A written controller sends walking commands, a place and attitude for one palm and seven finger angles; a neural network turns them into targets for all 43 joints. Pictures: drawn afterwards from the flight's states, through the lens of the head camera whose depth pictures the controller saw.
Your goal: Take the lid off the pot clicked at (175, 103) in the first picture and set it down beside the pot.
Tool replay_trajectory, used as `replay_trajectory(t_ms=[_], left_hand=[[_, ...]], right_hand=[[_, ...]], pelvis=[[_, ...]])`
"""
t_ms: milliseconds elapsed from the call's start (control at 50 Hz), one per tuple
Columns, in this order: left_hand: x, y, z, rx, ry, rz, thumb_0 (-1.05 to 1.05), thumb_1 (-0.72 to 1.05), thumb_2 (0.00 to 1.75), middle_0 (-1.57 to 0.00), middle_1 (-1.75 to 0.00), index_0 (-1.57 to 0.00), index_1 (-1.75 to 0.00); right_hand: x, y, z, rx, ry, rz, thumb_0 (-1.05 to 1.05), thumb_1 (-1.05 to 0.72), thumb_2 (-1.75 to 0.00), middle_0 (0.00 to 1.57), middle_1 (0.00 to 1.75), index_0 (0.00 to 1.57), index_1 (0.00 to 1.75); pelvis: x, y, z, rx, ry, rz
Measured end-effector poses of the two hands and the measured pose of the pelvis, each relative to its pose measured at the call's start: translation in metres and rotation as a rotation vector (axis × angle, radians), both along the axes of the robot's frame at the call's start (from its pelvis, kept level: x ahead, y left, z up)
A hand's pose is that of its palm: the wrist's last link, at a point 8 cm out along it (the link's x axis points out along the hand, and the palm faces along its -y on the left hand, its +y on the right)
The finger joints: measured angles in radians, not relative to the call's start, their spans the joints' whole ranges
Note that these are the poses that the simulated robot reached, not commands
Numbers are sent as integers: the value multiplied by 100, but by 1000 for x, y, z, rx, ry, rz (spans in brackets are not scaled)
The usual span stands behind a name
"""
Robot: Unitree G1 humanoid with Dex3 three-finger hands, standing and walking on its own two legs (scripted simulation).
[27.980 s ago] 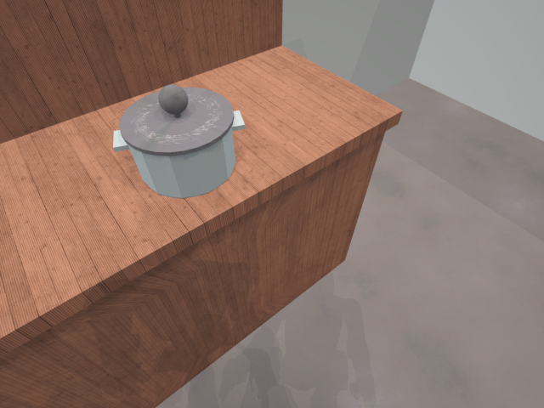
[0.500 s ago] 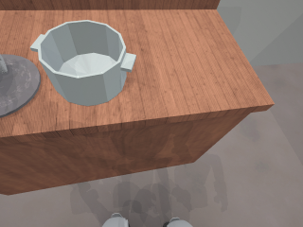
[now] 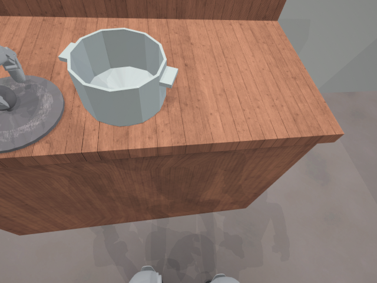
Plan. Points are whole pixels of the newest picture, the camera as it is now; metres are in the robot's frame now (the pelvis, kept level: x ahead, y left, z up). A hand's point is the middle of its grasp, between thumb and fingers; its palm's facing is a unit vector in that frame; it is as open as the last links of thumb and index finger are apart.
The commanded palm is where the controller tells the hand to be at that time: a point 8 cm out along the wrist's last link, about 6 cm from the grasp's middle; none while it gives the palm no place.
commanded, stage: open the fingers wide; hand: left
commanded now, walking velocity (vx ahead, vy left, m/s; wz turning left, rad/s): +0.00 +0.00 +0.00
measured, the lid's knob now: (0, 98) +0.48 +0.37 +0.08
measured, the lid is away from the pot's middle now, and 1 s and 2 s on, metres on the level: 0.24 0.24 0.24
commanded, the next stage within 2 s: raise the empty hand in 0.42 s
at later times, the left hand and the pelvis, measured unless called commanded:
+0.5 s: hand out of the picture +0.49 +0.35 +0.12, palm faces -0.40 -0.15 -0.90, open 11.1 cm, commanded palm +0.51 +0.35 +0.18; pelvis +0.02 -0.01 +0.00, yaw -2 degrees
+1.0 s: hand out of the picture +0.47 +0.37 +0.17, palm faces -0.36 -0.14 -0.92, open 11.1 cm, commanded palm +0.51 +0.35 +0.24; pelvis +0.01 +0.00 +0.00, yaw +0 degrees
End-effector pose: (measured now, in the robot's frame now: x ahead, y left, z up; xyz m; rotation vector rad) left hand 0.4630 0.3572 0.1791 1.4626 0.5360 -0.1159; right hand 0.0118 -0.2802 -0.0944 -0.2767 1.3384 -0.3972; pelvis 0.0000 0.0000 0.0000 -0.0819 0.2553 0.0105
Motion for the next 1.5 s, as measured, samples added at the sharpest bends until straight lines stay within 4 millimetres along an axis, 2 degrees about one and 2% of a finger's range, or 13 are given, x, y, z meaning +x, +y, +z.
replay_trajectory(t_ms=[180,320,440,640,840,1020,1300,1500], left_hand=[[15,-5,4,11,13,20,0,6,69,-44,-88,-43,-88],[25,-7,2,8,20,25,0,-2,72,-41,-82,-40,-82],[28,-4,1,0,17,32,0,-4,74,-41,-79,-40,-80],[27,1,4,-7,7,37,-1,-8,75,-41,-77,-41,-77],[14,12,27,0,-14,67,0,-7,76,-41,-77,-41,-77],[6,10,46,8,-28,60,0,-7,77,-42,-77,-41,-77],[10,6,75,21,-53,72,0,-7,77,-42,-77,-41,-77],[11,16,97,20,-87,108,0,-7,77,-42,-77,-41,-77]], right_hand=[[-28,0,-2,15,68,-66,1,-90,-90,21,30,21,30],[-38,2,-3,28,104,-101,1,-90,-90,21,30,21,30],[-33,3,-3,36,104,-114,1,-90,-90,21,30,21,30],[-8,0,-4,39,63,-92,1,-90,-90,21,30,21,30],[14,1,-4,49,17,-52,1,-90,-90,21,30,21,30],[22,5,-3,54,-4,-22,1,-90,-90,21,30,21,30],[5,10,0,60,0,-37,1,-90,-90,21,30,21,30],[-8,13,5,66,23,-61,1,-90,-90,21,30,21,30]], pelvis=[[4,-2,-1,7,15,-18],[9,-4,-1,9,30,-29],[14,-5,-1,10,39,-35],[17,-6,-1,7,41,-34],[17,-4,1,4,19,-20],[13,-2,4,4,-5,-7],[10,3,8,9,-25,-11],[13,6,12,12,-32,-16]])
